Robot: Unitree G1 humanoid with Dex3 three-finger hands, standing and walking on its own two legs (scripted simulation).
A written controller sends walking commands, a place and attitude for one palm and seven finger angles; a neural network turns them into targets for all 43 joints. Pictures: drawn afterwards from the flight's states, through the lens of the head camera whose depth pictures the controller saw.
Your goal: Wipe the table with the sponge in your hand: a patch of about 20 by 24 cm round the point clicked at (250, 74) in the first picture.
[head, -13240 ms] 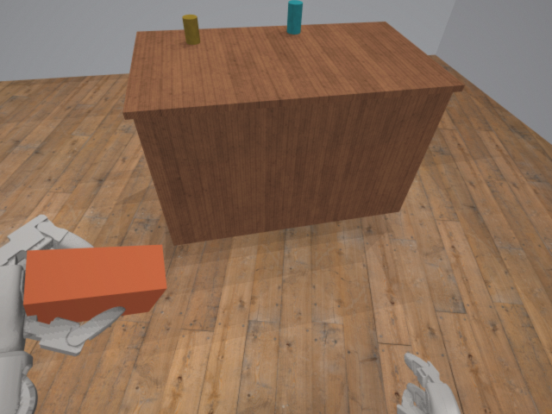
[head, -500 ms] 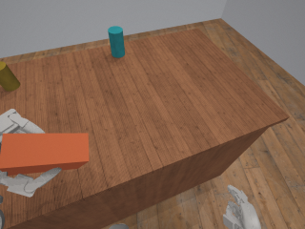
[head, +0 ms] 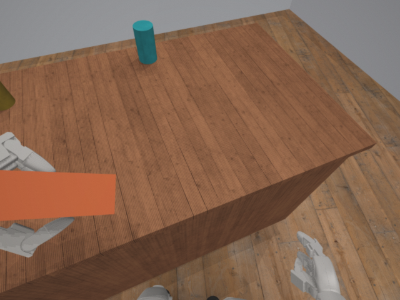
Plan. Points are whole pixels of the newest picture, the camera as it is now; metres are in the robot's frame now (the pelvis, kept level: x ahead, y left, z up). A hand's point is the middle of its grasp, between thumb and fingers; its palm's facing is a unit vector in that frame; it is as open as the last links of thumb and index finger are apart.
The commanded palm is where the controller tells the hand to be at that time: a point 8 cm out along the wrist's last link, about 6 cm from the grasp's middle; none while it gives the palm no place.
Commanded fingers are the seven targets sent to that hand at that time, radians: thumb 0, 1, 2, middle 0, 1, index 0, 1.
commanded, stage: shuffle to correct the standing spot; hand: left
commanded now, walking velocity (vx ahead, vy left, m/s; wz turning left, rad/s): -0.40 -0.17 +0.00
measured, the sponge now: (72, 196) +0.23 +0.20 +0.16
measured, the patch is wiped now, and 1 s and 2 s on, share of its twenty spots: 0.00 0.00 0.00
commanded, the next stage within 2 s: come to a stop and stand still in 0.24 s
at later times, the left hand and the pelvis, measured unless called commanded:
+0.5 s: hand (1, 189) +0.22 +0.26 +0.20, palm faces +0.37 -0.75 -0.55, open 9.6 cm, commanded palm +0.14 +0.28 +0.18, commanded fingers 0.00 0.10 1.30 -1.20 -1.60 -1.20 -1.60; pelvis -0.02 +0.00 +0.00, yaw +1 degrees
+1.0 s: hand out of the picture +0.19 +0.29 +0.18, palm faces +0.44 -0.83 -0.34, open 9.6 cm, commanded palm +0.13 +0.31 +0.18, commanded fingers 0.00 0.10 1.30 -1.20 -1.60 -1.20 -1.60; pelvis -0.04 +0.04 +0.01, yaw -2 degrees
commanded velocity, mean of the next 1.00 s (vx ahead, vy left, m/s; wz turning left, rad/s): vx -0.04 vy -0.06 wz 0.00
